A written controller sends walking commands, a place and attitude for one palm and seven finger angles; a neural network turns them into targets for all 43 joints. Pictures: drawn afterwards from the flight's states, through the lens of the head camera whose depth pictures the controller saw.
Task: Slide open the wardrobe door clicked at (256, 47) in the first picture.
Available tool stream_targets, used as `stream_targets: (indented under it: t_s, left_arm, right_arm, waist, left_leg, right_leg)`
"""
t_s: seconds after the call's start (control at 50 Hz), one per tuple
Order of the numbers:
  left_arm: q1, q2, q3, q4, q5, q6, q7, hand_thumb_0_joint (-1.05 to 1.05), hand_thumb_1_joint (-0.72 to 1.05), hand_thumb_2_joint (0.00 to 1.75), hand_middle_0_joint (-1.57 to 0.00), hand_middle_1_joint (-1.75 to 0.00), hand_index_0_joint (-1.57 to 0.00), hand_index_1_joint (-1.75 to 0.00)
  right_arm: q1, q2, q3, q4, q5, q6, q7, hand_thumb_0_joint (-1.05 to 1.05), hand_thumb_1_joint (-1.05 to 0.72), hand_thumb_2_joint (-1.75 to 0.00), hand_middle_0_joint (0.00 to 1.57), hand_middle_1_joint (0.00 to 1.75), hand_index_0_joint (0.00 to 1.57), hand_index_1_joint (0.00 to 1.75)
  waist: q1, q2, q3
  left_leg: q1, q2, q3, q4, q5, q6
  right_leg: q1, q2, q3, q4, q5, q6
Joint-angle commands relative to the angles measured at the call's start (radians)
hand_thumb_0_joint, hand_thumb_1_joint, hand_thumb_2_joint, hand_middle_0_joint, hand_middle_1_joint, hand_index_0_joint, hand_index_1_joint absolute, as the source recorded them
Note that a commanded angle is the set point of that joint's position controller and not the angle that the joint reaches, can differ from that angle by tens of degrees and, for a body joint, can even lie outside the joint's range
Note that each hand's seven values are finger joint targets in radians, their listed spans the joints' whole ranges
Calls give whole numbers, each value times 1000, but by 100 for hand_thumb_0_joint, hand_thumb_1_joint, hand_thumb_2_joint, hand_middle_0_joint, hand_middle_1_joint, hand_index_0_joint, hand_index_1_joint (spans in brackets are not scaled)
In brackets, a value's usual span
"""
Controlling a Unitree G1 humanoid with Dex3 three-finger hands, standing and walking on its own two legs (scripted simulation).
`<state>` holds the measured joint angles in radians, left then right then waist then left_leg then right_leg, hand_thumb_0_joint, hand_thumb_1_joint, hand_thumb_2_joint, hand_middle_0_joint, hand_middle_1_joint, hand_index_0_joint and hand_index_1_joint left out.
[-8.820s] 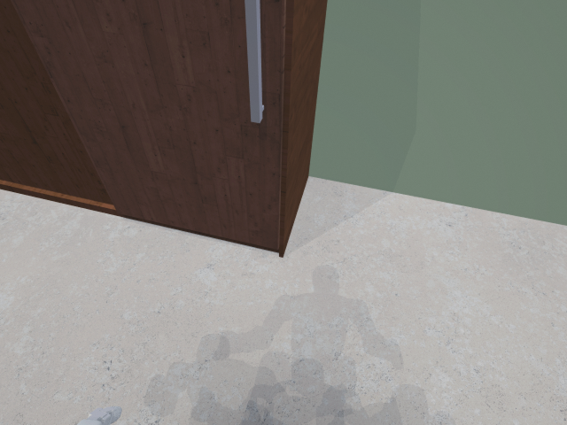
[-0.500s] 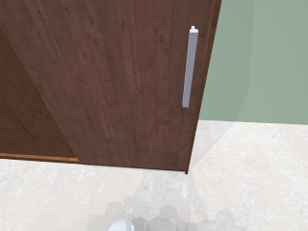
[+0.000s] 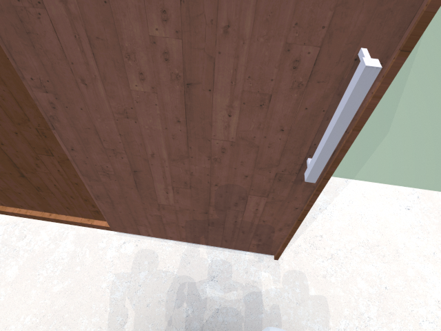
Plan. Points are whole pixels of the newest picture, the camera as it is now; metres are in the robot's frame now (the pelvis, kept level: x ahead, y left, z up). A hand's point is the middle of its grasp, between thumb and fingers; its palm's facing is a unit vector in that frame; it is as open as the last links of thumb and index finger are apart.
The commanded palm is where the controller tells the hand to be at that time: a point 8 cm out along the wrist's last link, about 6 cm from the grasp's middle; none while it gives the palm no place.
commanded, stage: come to a stop and stand still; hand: right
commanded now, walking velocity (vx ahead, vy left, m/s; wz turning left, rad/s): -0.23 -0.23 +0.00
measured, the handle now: (332, 126) +0.51 -0.19 +0.10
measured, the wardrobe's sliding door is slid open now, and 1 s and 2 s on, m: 0.00 0.00 0.00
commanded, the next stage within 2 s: look again from close up in 1.70 s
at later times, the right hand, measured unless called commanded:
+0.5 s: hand out of the picture -0.02 -0.24 -0.18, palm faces +0.08 +0.98 -0.18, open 7.3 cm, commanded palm none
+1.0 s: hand out of the picture -0.06 -0.16 -0.16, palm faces +0.07 +0.98 -0.19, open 7.3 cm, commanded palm none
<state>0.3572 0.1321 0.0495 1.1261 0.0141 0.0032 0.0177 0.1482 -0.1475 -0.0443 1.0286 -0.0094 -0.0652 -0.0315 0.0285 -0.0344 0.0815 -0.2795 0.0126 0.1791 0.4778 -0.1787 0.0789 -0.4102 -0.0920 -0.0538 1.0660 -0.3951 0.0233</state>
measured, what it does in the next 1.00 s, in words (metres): steps on the spot: right foot, then left foot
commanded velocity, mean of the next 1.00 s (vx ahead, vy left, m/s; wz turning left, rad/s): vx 0.02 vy -0.01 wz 0.00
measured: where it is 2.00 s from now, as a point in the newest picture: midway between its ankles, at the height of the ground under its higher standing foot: outside the picture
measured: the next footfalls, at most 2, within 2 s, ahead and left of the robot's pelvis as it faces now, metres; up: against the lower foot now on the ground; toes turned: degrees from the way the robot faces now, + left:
right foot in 0.32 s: +0.03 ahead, -0.16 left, +0.00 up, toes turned -4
left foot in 0.74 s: -0.05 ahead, +0.11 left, +0.00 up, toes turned +4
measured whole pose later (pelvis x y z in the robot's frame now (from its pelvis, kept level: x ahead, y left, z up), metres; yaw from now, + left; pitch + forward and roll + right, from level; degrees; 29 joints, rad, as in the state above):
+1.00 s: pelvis -0.05 +0.00 +0.01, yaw +0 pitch -1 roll +0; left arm 0.32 0.18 0.04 1.13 0.02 0.03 0.01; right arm 0.31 -0.10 -0.02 1.11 -0.02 -0.03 -0.03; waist -0.01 -0.04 0.03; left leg -0.10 0.02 0.07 0.42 -0.29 0.02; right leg -0.31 -0.05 -0.06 0.66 -0.35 0.03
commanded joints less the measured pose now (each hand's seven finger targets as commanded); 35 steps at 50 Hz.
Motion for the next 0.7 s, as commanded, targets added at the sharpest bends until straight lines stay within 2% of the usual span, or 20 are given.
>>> stream_targets:
  t_s: [0.0, 0.06, 0.08, 0.14, 0.18, 0.22, 0.26, 0.28, 0.3, 0.32, 0.34, 0.36, 0.38, 0.42, 0.46, 0.54, 0.58, 0.64, 0.66, 0.68]
  left_arm:
    - [107, 2, -9, -12, -6, 27, 4, 0, 90, 90, -20, -30, -20, -30]
    - [28, 49, 6, -57, -4, 43, 1, 0, 90, 90, -20, -30, -20, -30]
    - [-7, 61, 10, -76, -1, 46, 1, 0, 90, 90, -20, -30, -20, -30]
    - [-77, 80, 17, -111, 0, 49, 0, 0, 90, 90, -20, -30, -20, -30]
    - [-95, 82, 15, -127, -4, 39, -2, 0, 90, 90, -20, -30, -20, -30]
    - [-95, 76, 14, -133, -6, 32, -1, 0, 90, 90, -20, -30, -20, -30]
    - [-50, 71, 8, -115, -8, 18, 0, 0, 90, 90, -20, -30, -20, -30]
    - [-28, 99, 9, -108, -7, 7, 1, 0, 90, 90, -20, -30, -20, -30]
    - [-43, 159, 18, -124, 1, -6, 4, 0, 90, 90, -20, -30, -20, -30]
    - [-98, 209, 22, -151, 7, -5, 9, 0, 90, 90, -20, -30, -20, -30]
    - [-166, 203, 14, -167, 11, -3, 12, 0, 90, 90, -20, -30, -20, -30]
    - [-200, 181, 8, -165, 12, -10, 22, 0, 90, 90, -20, -30, -20, -30]
    - [-211, 169, 2, -160, 13, -9, 27, 0, 90, 90, -20, -30, -20, -30]
    - [-201, 174, 1, -152, 11, -8, 30, 0, 90, 90, -20, -30, -20, -30]
    - [-157, 172, 11, -138, 9, -11, 34, 0, 90, 90, -20, -30, -20, -30]
    - [-74, 202, 26, -107, 14, -7, 34, 0, 90, 90, -20, -30, -20, -30]
    - [-61, 207, 30, -99, 17, -5, 30, 0, 90, 90, -20, -30, -20, -30]
    - [-66, 207, 31, -84, 14, -4, 23, 0, 90, 90, -20, -30, -20, -30]
    - [-73, 197, 28, -79, 9, -5, 21, 0, 90, 90, -20, -30, -20, -30]
    - [-71, 168, 23, -74, 4, -4, 18, 0, 90, 90, -20, -30, -20, -30]
  right_arm:
    - [76, -109, -3, -19, -12, 15, -10, 0, -90, -90, 20, 30, 20, 30]
    - [106, -149, -19, -20, -12, 34, -15, 0, -90, -90, 20, 30, 20, 30]
    - [111, -158, -25, -26, -13, 41, -16, 0, -90, -90, 20, 30, 20, 30]
    - [110, -170, -35, -32, -20, 55, -19, 0, -90, -90, 20, 30, 20, 30]
    - [106, -184, -42, -39, -25, 59, -20, 0, -90, -90, 20, 30, 20, 30]
    - [99, -189, -40, -40, -25, 65, -16, 0, -90, -90, 20, 30, 20, 30]
    - [84, -179, -35, -37, -17, 70, -12, 0, -90, -90, 20, 30, 20, 30]
    - [88, -157, -28, -42, -9, 75, -11, 0, -90, -90, 20, 30, 20, 30]
    - [117, -108, -17, -52, -2, 81, -8, 0, -90, -90, 20, 30, 20, 30]
    - [120, -83, -9, -53, 2, 85, -6, 0, -90, -90, 20, 30, 20, 30]
    - [118, -97, -11, -45, -3, 89, -5, 0, -90, -90, 20, 30, 20, 30]
    - [119, -99, -16, -28, -11, 103, -3, 0, -90, -90, 20, 30, 20, 30]
    - [131, -106, -18, -8, -15, 107, 3, 0, -90, -90, 20, 30, 20, 30]
    - [158, -93, -16, 13, -15, 104, 15, 0, -90, -90, 20, 30, 20, 30]
    - [157, -93, -18, 18, -19, 99, 23, 0, -90, -90, 20, 30, 20, 30]
    - [115, -82, -11, 0, -15, 103, 27, 0, -90, -90, 20, 30, 20, 30]
    - [101, -70, -5, -2, -12, 98, 28, 0, -90, -90, 20, 30, 20, 30]
    - [166, -52, 5, 31, -6, 85, 25, 0, -90, -90, 20, 30, 20, 30]
    - [200, -54, 6, 46, -6, 76, 24, 0, -90, -90, 20, 30, 20, 30]
    - [234, -66, 5, 64, -7, 68, 19, 0, -90, -90, 20, 30, 20, 30]
  waist:
    - [-7, 108, -90]
    - [-33, 157, -110]
    - [-42, 164, -92]
    - [-52, 211, -67]
    - [-56, 202, -91]
    - [-47, 204, -109]
    - [-18, 182, -136]
    - [-8, 101, -157]
    - [-19, -118, -146]
    - [-29, -235, -100]
    - [-44, -155, -66]
    - [-50, -216, -43]
    - [-56, -161, -23]
    - [-51, -111, -14]
    - [-33, -63, -32]
    - [12, -98, -58]
    - [21, -118, -75]
    - [-5, -143, -113]
    - [-27, -120, -113]
    - [-39, -76, -109]
  left_leg:
    - [-19, 282, -184, -174, 525, 67]
    - [62, 316, -226, -140, 533, 100]
    - [60, 328, -240, -136, 534, 109]
    - [42, 343, -272, -137, 483, 126]
    - [70, 340, -278, -114, 478, 129]
    - [57, 309, -263, -99, 402, 106]
    - [17, 251, -228, -47, 253, 44]
    - [-27, 202, -194, 17, 146, -3]
    - [-109, 101, -134, 108, -70, -62]
    - [-110, 44, -106, 213, -286, -101]
    - [-42, 50, -157, 295, -316, -97]
    - [-38, 52, -185, 352, -311, -100]
    - [-62, 45, -199, 385, -271, -101]
    - [-109, 32, -203, 411, -227, -109]
    - [-157, 34, -194, 409, -214, -120]
    - [-162, 44, -183, 353, -272, -127]
    - [-115, 39, -169, 260, -306, -121]
    - [15, 14, -123, 63, -225, -111]
    - [97, 7, -107, -66, -119, -108]
    - [185, 25, -123, -159, -54, -104]
  right_leg:
    - [75, 8, 26, -137, 35, 21]
    - [25, 27, 35, -162, 2, 31]
    - [10, 31, 40, -154, -10, 33]
    - [9, 40, 56, -163, -46, 30]
    - [39, 45, 50, -243, -60, 24]
    - [108, 61, 25, -357, -8, 19]
    - [248, 66, 6, -572, 157, 11]
    - [331, 25, 32, -663, 241, 0]
    - [333, -132, 224, -748, 348, -48]
    - [215, -267, 341, -828, 418, -132]
    - [100, -278, 310, -855, 290, -183]
    - [62, -240, 295, -887, 230, -169]
    - [80, -213, 272, -878, 206, -155]
    - [142, -187, 235, -861, 177, -148]
    - [232, -190, 227, -849, 224, -153]
    - [310, -225, 265, -836, 247, -176]
    - [316, -214, 264, -819, 268, -177]
    - [288, -166, 228, -786, 237, -145]
    - [246, -136, 203, -748, 219, -121]
    - [182, -86, 149, -718, 158, -78]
